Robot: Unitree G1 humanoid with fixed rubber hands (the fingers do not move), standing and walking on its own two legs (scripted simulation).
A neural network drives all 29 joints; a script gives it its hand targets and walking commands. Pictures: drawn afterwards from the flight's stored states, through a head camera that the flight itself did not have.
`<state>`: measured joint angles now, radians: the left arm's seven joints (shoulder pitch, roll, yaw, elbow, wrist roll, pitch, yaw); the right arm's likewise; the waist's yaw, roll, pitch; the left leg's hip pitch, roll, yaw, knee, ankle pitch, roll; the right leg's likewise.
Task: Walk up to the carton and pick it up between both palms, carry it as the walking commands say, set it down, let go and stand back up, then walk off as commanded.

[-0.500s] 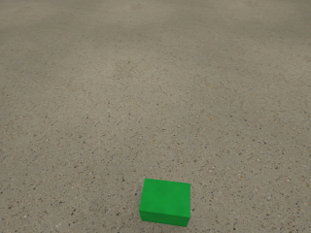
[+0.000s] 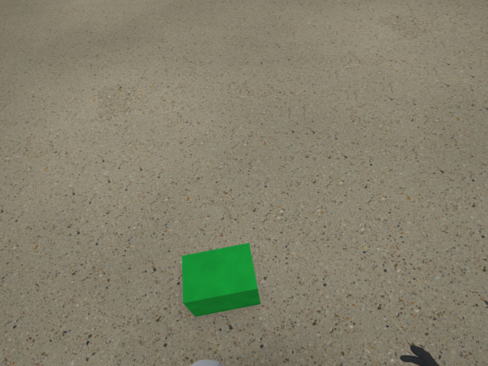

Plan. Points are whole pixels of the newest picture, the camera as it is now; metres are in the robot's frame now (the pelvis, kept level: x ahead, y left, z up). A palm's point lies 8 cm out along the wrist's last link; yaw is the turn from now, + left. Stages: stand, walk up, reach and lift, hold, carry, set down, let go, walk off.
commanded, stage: walk off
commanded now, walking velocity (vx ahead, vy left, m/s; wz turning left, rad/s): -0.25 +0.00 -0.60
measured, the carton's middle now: (221, 280) +0.50 +0.20 -0.69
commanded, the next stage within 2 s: stand in 1.46 s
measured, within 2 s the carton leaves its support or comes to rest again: neither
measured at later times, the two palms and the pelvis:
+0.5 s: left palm out of the picture +0.02 +0.31 -0.13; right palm out of the picture -0.07 -0.25 -0.08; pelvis -0.12 +0.05 +0.00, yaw -18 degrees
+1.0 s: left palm out of the picture -0.01 +0.24 -0.07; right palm out of the picture -0.32 -0.24 -0.13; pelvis -0.25 +0.05 +0.00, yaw -37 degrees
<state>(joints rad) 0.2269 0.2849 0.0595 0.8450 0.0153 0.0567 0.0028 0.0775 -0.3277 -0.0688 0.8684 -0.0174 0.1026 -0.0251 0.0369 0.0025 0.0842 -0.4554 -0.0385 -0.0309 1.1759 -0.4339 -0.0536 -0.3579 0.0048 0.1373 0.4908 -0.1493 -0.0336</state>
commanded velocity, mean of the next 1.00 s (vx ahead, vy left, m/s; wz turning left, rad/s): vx -0.25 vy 0.00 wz -0.60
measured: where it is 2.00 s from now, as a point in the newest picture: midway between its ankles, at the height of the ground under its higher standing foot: outside the picture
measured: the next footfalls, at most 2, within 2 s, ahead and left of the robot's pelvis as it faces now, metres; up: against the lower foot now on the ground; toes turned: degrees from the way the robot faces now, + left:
left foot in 0.28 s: -0.06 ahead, +0.14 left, +0.00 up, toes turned -13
right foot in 0.72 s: -0.25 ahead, -0.06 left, +0.00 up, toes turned -29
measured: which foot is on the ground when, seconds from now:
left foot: up 0.00-0.26, down 0.28-0.72, up 0.74-1.00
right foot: down 0.00-0.28, up 0.30-0.70, down 0.72-1.00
